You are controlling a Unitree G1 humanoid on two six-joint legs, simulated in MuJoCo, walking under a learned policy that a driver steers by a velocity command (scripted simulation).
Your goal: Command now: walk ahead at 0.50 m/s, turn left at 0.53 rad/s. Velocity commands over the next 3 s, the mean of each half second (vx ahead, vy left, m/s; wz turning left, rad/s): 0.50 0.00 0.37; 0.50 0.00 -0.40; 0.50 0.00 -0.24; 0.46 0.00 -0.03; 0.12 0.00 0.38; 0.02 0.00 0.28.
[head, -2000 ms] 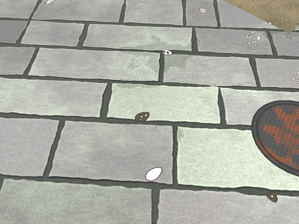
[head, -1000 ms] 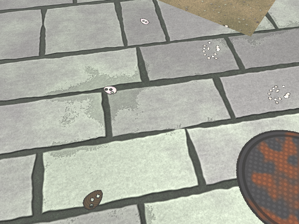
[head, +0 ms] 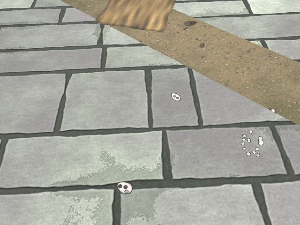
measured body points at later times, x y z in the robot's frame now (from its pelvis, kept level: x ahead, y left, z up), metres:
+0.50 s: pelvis +0.26 +0.07 +0.00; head +0.28 +0.08 +0.45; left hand +0.31 +0.34 -0.13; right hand +0.33 -0.19 -0.13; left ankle +0.21 +0.10 -0.74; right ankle +0.41 -0.08 -0.67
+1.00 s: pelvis +0.54 +0.05 +0.00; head +0.57 +0.04 +0.45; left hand +0.59 +0.33 -0.13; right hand +0.67 -0.21 -0.12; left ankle +0.60 +0.23 -0.67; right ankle +0.53 +0.02 -0.74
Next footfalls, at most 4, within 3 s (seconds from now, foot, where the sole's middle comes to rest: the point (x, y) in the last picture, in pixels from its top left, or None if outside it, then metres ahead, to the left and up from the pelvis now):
0.20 left None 0.25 0.11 -0.78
0.76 right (162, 207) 0.57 0.02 -0.78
1.30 left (137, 146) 0.90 0.14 -0.78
1.82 right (182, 114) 1.12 -0.10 -0.78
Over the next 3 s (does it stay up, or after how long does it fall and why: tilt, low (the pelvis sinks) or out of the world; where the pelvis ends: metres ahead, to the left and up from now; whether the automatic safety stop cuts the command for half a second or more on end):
stays up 1.16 -0.06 0.00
